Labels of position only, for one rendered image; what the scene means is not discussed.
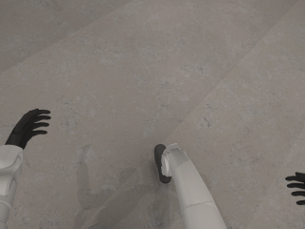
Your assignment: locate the robot left hand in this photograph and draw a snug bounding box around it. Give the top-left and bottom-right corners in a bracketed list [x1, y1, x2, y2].
[5, 108, 51, 150]

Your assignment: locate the left robot forearm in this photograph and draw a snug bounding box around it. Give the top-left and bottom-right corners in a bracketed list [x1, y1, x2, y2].
[0, 144, 25, 229]

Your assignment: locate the right robot foot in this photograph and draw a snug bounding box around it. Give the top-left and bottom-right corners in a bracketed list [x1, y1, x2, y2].
[154, 144, 172, 184]

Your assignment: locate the robot right thigh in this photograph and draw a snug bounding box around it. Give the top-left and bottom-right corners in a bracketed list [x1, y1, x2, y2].
[162, 148, 227, 229]

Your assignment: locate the robot right hand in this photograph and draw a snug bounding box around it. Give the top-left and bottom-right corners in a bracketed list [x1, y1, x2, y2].
[285, 172, 305, 205]

